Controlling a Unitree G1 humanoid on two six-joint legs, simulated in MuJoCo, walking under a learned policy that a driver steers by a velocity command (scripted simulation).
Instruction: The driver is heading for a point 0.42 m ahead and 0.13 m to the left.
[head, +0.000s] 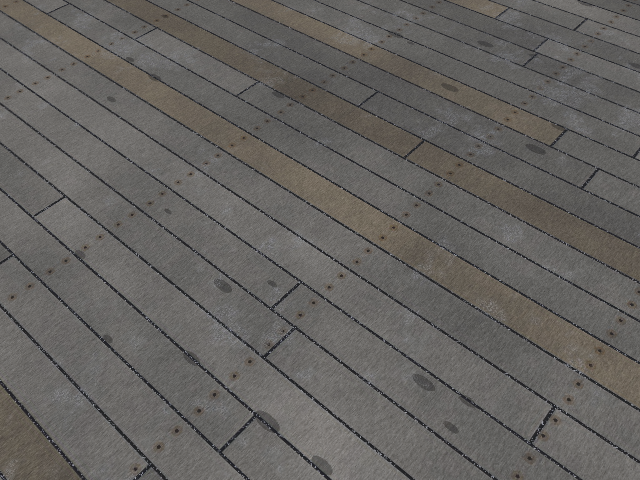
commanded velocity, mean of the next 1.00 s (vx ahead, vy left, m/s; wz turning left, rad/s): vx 0.28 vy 0.00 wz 0.29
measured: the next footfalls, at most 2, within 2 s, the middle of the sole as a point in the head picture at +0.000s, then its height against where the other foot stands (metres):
left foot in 0.30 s outside the picture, level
right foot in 0.74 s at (347, 446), level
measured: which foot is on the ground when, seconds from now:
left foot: up 0.00-0.28, down 0.30-0.78, up 0.80-0.96, down 0.98-1.00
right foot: down 0.00-0.28, up 0.30-0.72, down 0.74-1.00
